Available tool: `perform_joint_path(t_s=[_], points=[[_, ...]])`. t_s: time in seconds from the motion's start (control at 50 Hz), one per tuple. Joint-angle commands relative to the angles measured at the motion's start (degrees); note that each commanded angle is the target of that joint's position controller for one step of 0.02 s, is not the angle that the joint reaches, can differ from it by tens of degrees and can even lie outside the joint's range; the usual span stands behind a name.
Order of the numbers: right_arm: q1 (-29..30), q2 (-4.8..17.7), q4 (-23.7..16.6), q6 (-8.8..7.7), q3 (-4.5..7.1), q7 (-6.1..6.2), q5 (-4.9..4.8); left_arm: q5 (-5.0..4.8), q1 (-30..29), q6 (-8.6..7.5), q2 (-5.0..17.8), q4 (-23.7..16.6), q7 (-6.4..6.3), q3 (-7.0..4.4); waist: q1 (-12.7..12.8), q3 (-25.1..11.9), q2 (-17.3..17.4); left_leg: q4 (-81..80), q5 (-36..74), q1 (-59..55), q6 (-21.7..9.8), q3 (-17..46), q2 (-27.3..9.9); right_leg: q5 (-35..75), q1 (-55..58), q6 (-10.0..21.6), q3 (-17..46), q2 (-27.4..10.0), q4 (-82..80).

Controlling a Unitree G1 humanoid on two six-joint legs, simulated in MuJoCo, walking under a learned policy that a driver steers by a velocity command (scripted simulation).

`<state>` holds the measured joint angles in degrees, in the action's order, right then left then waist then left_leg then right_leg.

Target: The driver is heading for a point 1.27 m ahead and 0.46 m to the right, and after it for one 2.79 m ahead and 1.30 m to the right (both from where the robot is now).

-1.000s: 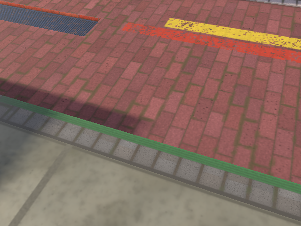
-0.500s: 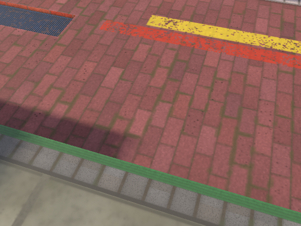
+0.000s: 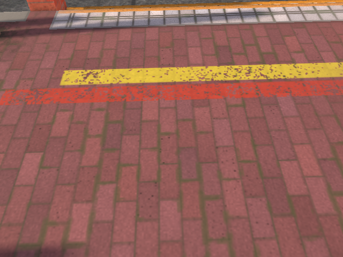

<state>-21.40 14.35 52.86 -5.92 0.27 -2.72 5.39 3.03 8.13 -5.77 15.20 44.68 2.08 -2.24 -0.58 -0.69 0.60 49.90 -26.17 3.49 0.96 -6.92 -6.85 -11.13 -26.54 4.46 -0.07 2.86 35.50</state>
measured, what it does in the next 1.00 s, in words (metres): goes down, turning right: left foot, then right foot 0.15 m lower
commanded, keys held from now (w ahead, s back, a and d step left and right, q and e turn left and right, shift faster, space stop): w+e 0.82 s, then w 0.18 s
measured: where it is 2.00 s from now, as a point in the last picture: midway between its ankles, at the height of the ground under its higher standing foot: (263, 170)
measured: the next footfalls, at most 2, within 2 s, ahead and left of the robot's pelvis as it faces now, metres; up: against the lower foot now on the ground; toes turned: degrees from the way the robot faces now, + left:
left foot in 0.32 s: +0.29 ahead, +0.12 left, +0.00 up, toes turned -12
right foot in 0.84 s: +0.56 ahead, -0.29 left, -0.15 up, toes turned -31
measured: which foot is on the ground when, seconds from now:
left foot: up 0.00-0.30, down 0.32-0.84, up 0.86-1.00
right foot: down 0.00-0.30, up 0.32-0.82, down 0.84-1.00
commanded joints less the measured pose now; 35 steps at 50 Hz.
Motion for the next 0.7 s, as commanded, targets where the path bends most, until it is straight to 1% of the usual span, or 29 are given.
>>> perform_joint_path(t_s=[0.02,0.04,0.06,0.1,0.14,0.16,0.2,0.22,0.24,0.26,0.28,0.3,0.32,0.34,0.36,0.38,0.4,0.42,0.44,0.48,0.52,0.56,0.58,0.6,0.62,0.64,0.66,0.68,0.7], points=[[12.4,5.3,-8.2,-1.94,0.5,-0.56,-1.32,-0.87,23.0,-1.29,10.6,5.9,-1.06,-4.06,11.2,-1.2,-5.5,24.7,0.7,46.2,-2.5,11.1,2.7,3.6,39.6,12.8,28.5,-14.8,-17.4],[10.9,5.9,-8.8,-1.82,0.75,0.86,0.22,-1.61,18.8,-1.64,6.0,5.4,-0.82,-2.02,7.1,-2.1,-6.1,23.3,3.2,41.1,-3.0,12.2,1.6,3.7,31.0,12.8,26.2,-13.5,-17.9],[9.8,4.1,-8.7,-1.44,0.21,1.69,0.41,-1.72,14.1,-1.9,3.0,4.6,-0.41,-0.68,3.6,-0.7,-6.0,20.5,5.7,35.9,-3.3,12.1,0.3,4.8,21.8,12.5,23.4,-12.5,-19.7],[8.8,2.2,-9.2,-0.01,-0.49,2.4,-0.27,-0.92,7.7,-2.01,1.4,2.3,0.29,0.62,-0.8,-0.4,-3.7,16.0,6.7,29.3,-2.7,11.3,0.4,3.2,10.2,12.7,21.6,-11.6,-23.8],[8.5,3.4,-9.5,0.87,-0.52,2.74,-1.39,-0.06,4.5,-2.56,4.8,0.7,0.99,0.03,-1.7,0.2,-3.0,7.2,9.5,25.0,-0.5,8.9,1.3,2.6,2.8,11.8,18.2,-9.7,-25.5],[10.0,2.7,-10.1,0.97,-1.03,2.82,-1.77,0.47,3.9,-2.78,6.1,0.4,1.53,-0.23,-1.7,1.2,-2.5,-0.6,12.2,19.6,0.3,7.2,2.4,3.6,-2.3,10.6,15.0,-7.3,-25.5],[14.8,0.0,-12.3,0.97,-2.05,2.14,-1.64,1.2,8.7,-1.7,9.3,0.9,2.42,-1.13,1.0,0.5,-5.1,-6.0,20.0,12.4,1.5,4.4,6.0,5.6,-6.1,9.9,13.5,-4.7,-23.3],[14.6,1.1,-12.3,0.71,-1.93,1.89,-1.78,1.4,10.4,-1.24,9.9,0.8,3.09,-1.41,1.4,0.8,-4.7,-7.9,22.6,11.7,1.8,4.7,6.7,4.4,-5.2,10.3,15.3,-5.7,-21.7],[11.8,2.1,-11.9,-0.04,-1.63,1.81,-1.12,2.26,10.3,-1.02,9.9,-0.5,3.36,-1.36,0.6,0.2,-3.9,-3.7,26.5,6.5,1.9,3.2,8.0,4.7,-8.2,10.0,15.5,-5.3,-18.4],[4.2,4.1,-9.9,-0.89,-0.81,2.08,-0.28,3.61,5.8,-1.05,8.7,-2.5,3.27,-0.95,-3.3,-0.1,-3.5,2.7,28.2,2.4,1.7,6.4,6.1,7.0,-10.3,8.5,17.6,-6.7,-12.1],[-3.7,7.1,-8.1,-1.59,0.53,2.6,-0.15,2.89,0.4,-1.18,8.5,-5.3,2.87,-0.82,-7.6,-0.7,-0.9,1.5,21.8,-2.8,1.0,5.6,6.9,12.1,-12.7,7.4,18.2,-5.7,-5.0],[-15.6,9.2,-5.3,-2.48,1.59,3.34,-0.11,2.48,-4.2,-1.68,7.2,-7.9,2.63,-0.51,-13.0,-2.4,2.7,-1.2,18.1,-14.0,-0.5,5.9,7.7,14.9,-18.9,5.7,18.6,-2.7,6.4],[-23.7,11.8,-4.1,-3.16,2.53,3.95,-0.69,1.03,-0.5,-2.64,2.1,-7.7,3.25,0.69,-15.3,-5.4,10.4,-13.4,19.6,-20.6,-7.9,13.4,2.4,4.4,-21.1,2.9,13.6,5.3,24.7],[-18.4,14.6,-6.9,-3.28,1.7,2.76,-1.67,0.94,13.5,-3.12,-5.6,-4.8,3.79,2.52,-4.8,-11.0,13.3,-15.1,53.0,-20.8,-24.9,32.6,-13.3,-26.3,-23.5,-0.4,10.6,8.5,46.1],[-11.5,14.2,-9.2,-3.17,1.65,0.62,-1.27,0.84,20.9,-3.32,-1.8,-3.1,3.33,1.33,-0.1,-8.1,10.2,-21.9,53.4,-13.6,-32.8,48.8,-21.4,-27.3,-31.2,-1.8,10.5,5.6,58.6],[-2.9,10.4,-10.3,-2.74,1.23,0.17,-2.52,1.05,18.2,-2.4,3.9,-2.5,2.32,0.13,0.6,-0.6,8.5,-26.1,27.8,-2.5,-30.1,52.0,-23.1,-18.8,-36.8,-2.7,11.9,-0.6,64.6],[2.3,2.8,-11.3,-2.47,-1.19,0.22,-3.8,2.17,11.2,-1.36,5.6,-3.4,0.82,0.09,0.5,-1.4,0.6,-27.1,16.2,5.5,-25.4,45.0,-19.5,-11.5,-34.0,-3.1,11.2,-4.3,61.3],[7.1,-1.9,-12.2,-2.26,-2.75,0.99,-3.21,3.51,9.2,-0.31,3.5,-3.1,0.11,0.99,1.7,-3.3,-1.2,-27.0,16.0,9.2,-22.0,36.5,-14.2,-5.5,-29.3,-4.7,11.0,-6.4,55.5],[8.9,-2.0,-12.1,-1.8,-2.95,2.17,-2.42,4.15,7.4,0.32,1.7,-3.6,0.54,1.9,2.2,-1.6,-0.2,-27.9,17.6,13.0,-19.6,30.0,-10.4,-4.0,-26.1,-5.7,9.4,-7.8,50.8],[5.9,0.2,-9.6,-1.92,-2.37,4.09,-2.2,2.55,2.6,0.51,0.3,-4.8,2.62,2.56,-0.4,0.6,1.0,-31.4,20.5,13.9,-17.3,19.7,-7.5,-4.3,-23.9,-6.5,4.8,-9.8,39.9],[-1.3,4.2,-5.8,-2.1,-1.63,4.81,-1.73,1.98,-1.4,0.31,0.0,-5.9,4.63,2.89,-3.1,0.4,0.9,-30.3,22.0,13.3,-14.7,11.7,-5.3,-2.9,-18.9,-6.3,0.3,-10.3,26.9],[-4.7,5.7,-4.7,-2.16,-1.64,4.45,0.07,3.3,1.0,-0.32,1.2,-5.1,5.71,2.52,-2.8,-0.2,2.7,-26.3,26.1,12.7,-14.9,9.7,-6.0,8.1,-16.6,-3.2,0.1,-9.1,31.8],[-8.6,3.0,-2.5,-2.45,-2.12,5.31,0.29,3.49,-2.0,-0.22,2.0,-6.0,5.15,2.63,-4.7,0.7,1.9,-23.1,20.3,-0.9,-13.0,11.8,-7.7,19.8,-29.8,-2.7,7.1,-12.3,24.5],[-13.8,2.7,-1.1,-2.34,-2.25,5.52,-0.67,3.64,-5.1,-0.3,1.6,-6.6,4.63,2.59,-7.2,2.0,2.6,-21.5,19.5,-8.4,-13.3,13.1,-9.2,21.0,-37.0,-2.7,6.1,-11.7,20.4],[-18.0,1.6,-0.1,-2.3,-2.52,5.94,-1.61,3.89,-8.5,-0.43,1.5,-7.0,4.39,2.51,-9.7,3.2,2.4,-19.7,15.2,-13.3,-13.1,12.3,-8.1,25.7,-41.3,-2.3,4.3,-11.4,14.4],[-20.5,1.7,1.1,-2.03,-2.69,5.71,-1.36,3.42,-10.8,-0.26,0.4,-7.4,4.39,2.78,-10.3,4.8,3.3,-19.6,15.0,-12.4,-13.4,12.7,-8.9,26.4,-41.0,-1.9,2.8,-11.5,13.2],[-18.5,-0.1,0.1,-1.78,-3.17,5.23,-0.76,2.2,-11.0,0.0,0.5,-6.3,4.46,3.25,-9.8,6.7,1.0,-19.0,10.8,-6.8,-12.1,9.2,-7.5,36.1,-35.1,-1.7,2.4,-12.7,4.0],[-16.5,0.7,-0.6,-1.36,-3.17,4.18,-0.3,1.7,-13.1,0.69,-0.1,-5.9,4.52,3.46,-9.4,7.4,0.6,-23.0,5.6,7.6,-11.3,4.1,-4.5,40.4,-17.2,-1.2,-4.0,-9.8,-2.1],[-15.3,2.9,-0.1,-0.98,-2.79,2.47,1.52,1.35,-14.0,1.77,-1.2,-6.9,4.62,3.8,-8.3,8.5,3.1,-25.9,1.4,17.8,-11.0,3.6,-5.5,41.0,-3.9,-1.1,-5.4,-8.3,2.3]])
Keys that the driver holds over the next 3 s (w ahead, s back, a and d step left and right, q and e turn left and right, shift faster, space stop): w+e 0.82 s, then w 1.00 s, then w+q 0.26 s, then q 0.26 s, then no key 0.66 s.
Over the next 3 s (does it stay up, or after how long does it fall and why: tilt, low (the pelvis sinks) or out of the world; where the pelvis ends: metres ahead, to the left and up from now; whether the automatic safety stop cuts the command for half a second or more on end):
stays up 1.24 -0.60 -0.14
